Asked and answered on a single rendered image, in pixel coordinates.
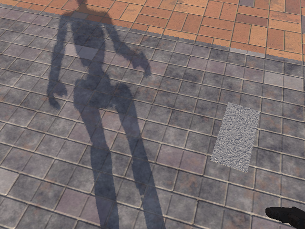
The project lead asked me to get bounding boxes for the robot right hand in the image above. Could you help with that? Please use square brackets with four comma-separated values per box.
[265, 206, 305, 229]

